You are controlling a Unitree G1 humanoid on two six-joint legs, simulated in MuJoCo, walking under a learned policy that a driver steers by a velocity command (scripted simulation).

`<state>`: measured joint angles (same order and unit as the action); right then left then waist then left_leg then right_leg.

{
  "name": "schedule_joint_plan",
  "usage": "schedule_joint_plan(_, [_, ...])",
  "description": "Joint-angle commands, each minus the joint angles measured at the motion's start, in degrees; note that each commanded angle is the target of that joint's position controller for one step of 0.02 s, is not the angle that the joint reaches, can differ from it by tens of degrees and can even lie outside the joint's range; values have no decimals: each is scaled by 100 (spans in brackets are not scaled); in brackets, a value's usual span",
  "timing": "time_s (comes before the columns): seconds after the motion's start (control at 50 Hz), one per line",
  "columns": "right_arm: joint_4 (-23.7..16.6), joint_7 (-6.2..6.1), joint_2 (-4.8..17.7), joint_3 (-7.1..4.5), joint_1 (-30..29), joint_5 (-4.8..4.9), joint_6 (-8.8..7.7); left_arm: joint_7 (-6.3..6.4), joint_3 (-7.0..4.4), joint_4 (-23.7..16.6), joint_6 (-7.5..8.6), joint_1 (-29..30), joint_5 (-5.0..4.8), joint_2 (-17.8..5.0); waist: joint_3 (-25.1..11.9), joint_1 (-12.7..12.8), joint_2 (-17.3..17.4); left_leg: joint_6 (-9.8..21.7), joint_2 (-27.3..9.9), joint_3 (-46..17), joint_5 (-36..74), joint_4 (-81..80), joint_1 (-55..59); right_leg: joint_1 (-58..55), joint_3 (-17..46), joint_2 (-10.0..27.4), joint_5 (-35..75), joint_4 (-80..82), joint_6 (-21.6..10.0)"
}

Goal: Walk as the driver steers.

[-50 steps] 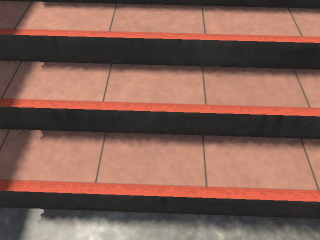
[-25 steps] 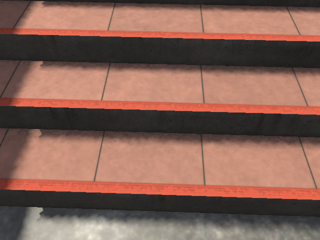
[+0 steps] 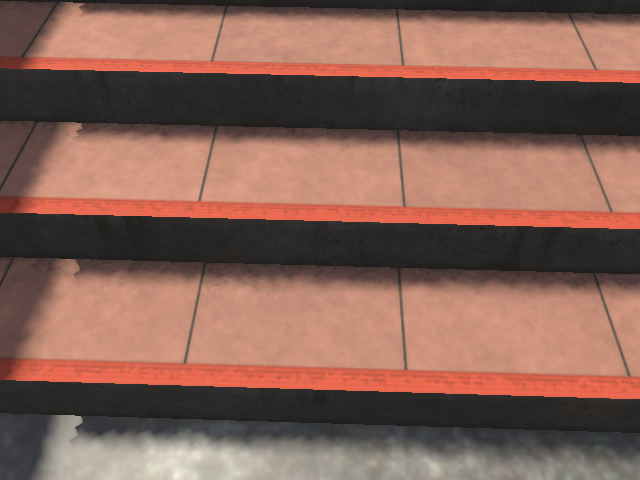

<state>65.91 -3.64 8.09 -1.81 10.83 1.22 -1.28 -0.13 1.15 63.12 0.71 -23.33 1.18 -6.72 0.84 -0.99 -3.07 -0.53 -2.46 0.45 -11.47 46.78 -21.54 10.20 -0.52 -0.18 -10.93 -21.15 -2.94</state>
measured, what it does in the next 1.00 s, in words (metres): goes down: left foot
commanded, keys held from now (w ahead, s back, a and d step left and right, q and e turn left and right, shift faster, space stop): no key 0.58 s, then w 0.42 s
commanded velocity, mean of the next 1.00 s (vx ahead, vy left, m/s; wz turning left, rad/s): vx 0.11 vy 0.00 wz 0.00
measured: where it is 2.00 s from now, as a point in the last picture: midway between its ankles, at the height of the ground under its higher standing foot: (258, 443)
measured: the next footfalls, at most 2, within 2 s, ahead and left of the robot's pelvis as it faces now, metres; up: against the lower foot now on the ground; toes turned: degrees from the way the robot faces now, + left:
left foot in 1.00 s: +0.15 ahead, +0.19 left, +0.00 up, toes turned +6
right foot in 1.56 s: +0.50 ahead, +0.03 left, +0.00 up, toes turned +0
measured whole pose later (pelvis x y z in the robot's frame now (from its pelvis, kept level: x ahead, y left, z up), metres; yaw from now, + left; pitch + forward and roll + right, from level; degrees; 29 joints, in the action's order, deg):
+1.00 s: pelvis +0.08 +0.08 -0.02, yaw +2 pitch +3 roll -3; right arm 60.5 -0.6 13.1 -3.1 9.9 1.4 -5.4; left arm 1.5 -3.9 60.3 3.4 -28.4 -1.7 -12.5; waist -4.3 1.4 -0.3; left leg 3.4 -3.7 3.1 -17.2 34.2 -22.0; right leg 8.7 -2.3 1.2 -21.2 -27.8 -0.3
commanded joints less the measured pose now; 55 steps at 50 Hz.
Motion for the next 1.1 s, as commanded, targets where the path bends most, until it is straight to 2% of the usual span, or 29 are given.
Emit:
schedule_joint_plan(0.02, [-116, -13, 449, -64, 149, 1, -35, 8, -56, 6, 7, -656, -1, -360, 236, -12, -25, 177, -98, -124, -204, -707, -206, 41, 321, 623, 1468, 369, 40])
schedule_joint_plan(0.58, [-106, -3, 445, -77, 181, 7, -41, 11, -72, 4, 3, -722, -6, -331, 253, -14, -16, 169, -120, -131, -162, -746, -223, -12, 286, 624, 1572, 366, 50])
schedule_joint_plan(0.6, [-51, 3, 405, -67, 287, -6, -32, 19, -56, 42, -3, -803, -7, -272, 111, -13, -37, 171, -100, -86, -340, -773, -149, -75, 309, 596, 885, 485, 34])
schedule_joint_plan(0.62, [-26, 7, 411, -76, 293, 1, -22, 35, -78, 41, -17, -847, -38, -325, 155, 39, -74, 180, -4, 42, -633, -659, -223, -68, 407, 566, -285, 664, -18])
schedule_joint_plan(0.64, [-45, 8, 478, -110, 214, 23, -28, 56, -162, -3, -27, -886, -95, -580, 271, 156, -251, 192, 186, 299, -1175, -231, -517, -108, 730, 685, -1507, 897, -190])
schedule_joint_plan(0.66, [-137, 22, 603, -148, 64, 23, -65, 71, -275, -44, -7, -1007, -133, -918, 419, 310, -506, 206, 204, 389, -1549, 475, -1037, -247, 1387, 1125, -2279, 1200, -466])
schedule_joint_plan(0.68, [-269, 53, 701, -182, -94, 30, -115, 96, -373, -71, 49, -1084, -136, -1158, 538, 383, -585, 292, -2, 221, -1627, 1014, -1558, -424, 2022, 1611, -2615, 1424, -747])
schedule_joint_plan(0.7, [-364, 90, 708, -195, -201, 52, -179, 126, -420, -86, 113, -1124, -136, -1174, 612, 399, -521, 380, -166, 84, -1543, 1291, -1983, -600, 2350, 1839, -2683, 1564, -904])
schedule_joint_plan(0.72, [-421, 130, 689, -207, -253, 65, -247, 146, -426, -92, 169, -1125, -135, -1068, 618, 396, -429, 447, -278, 13, -1417, 1493, -2287, -766, 2425, 1913, -2514, 1597, -946])
schedule_joint_plan(0.74, [-459, 168, 652, -217, -256, 65, -315, 150, -419, -98, 213, -1103, -139, -946, 555, 378, -366, 501, -370, -31, -1287, 1651, -2479, -898, 2359, 1914, -2264, 1578, -936])
schedule_joint_plan(0.78, [-548, 214, 573, -221, -299, 61, -416, 183, -430, -163, 257, -903, -154, -878, 454, 287, -217, 473, -531, -174, -798, 1412, -2497, -842, 2021, 1782, -1761, 1623, -853])
schedule_joint_plan(0.82, [-587, 253, 564, -195, -273, 39, -470, 209, -470, -232, 275, -753, -182, -962, 313, 234, -324, 382, -473, -17, -534, 894, -2055, -579, 1532, 1585, -1307, 1594, -777])
schedule_joint_plan(0.86, [-604, 275, 552, -148, -194, 42, -445, 223, -540, -374, 284, -515, -228, -1159, 302, 139, -415, 284, -305, 164, -301, -3, -1184, 92, 1026, 1313, -1196, 1556, -717])
schedule_joint_plan(0.9, [-639, 298, 648, -125, -149, 36, -406, 189, -610, -444, 309, -419, -288, -1324, 288, 77, -533, 249, -146, 347, -351, -479, -475, 526, 898, 1317, -1457, 1393, -736])
schedule_joint_plan(0.92, [-627, 311, 693, -122, -38, 35, -392, 177, -626, -471, 321, -343, -327, -1332, 317, -19, -507, 275, -99, 414, -310, -743, -126, 739, 882, 1341, -1732, 1244, -720])
schedule_joint_plan(0.96, [-406, 308, 841, -192, 622, 39, -354, 165, -624, -508, 330, -276, -341, -1231, 263, -318, -282, 313, 103, 609, -415, -1063, 825, 1265, 793, 1217, -2100, 666, -601])
schedule_joint_plan(0.98, [-223, 285, 985, -277, 1204, 46, -358, 166, -592, -564, 335, -166, -304, -1123, 193, -572, -45, 381, 146, 518, -631, -1334, 1424, 1555, 578, 959, -1813, -85, -481])
schedule_joint_plan(1.0, [-90, 257, 1455, -410, 1969, -21, -409, 136, -479, -714, 355, 108, -220, -750, 87, -846, 1146, 671, -882, -1023, -1390, -2254, 2076, 2337, -167, 343, -1141, -2399, -160])
schedule_joint_plan(1.02, [-158, 317, 1684, -302, 2209, -126, -468, 110, -417, -947, 456, 286, -85, -433, -71, -637, 2070, 1029, -1696, -3042, -1497, -2963, 2535, 3662, -87, -196, -1905, -4430, -21])
schedule_joint_plan(1.04, [-132, 360, 1834, -318, 2261, -179, -578, 83, -426, -975, 579, -203, -307, -409, -444, -389, 2555, 1717, -2355, -4903, -3304, -3958, 2546, 4287, 609, -168, -1867, -5490, -184])
schedule_joint_plan(1.06, [-276, 419, 1399, -171, 1655, -82, -666, 63, -466, -1135, 632, 189, -428, -788, 155, -192, 1759, 1585, -2291, -4599, -3829, -3999, 2049, 4738, 626, 244, -1315, -5868, -312])
schedule_joint_plan(1.08, [-413, 472, 1078, -65, 1123, -51, -692, 61, -503, -1233, 619, 573, -346, -1013, 431, -70, 1134, 1253, -1980, -3540, -3054, -3838, 1499, 4652, 567, 497, -532, -5590, -378])
schedule_joint_plan(1.1, [-560, 504, 1039, -30, 619, -97, -685, 113, -546, -1149, 577, 517, -242, -1017, 366, 173, 794, 989, -1546, -2636, -2013, -3845, 1012, 4041, 520, 677, 58, -5132, -332])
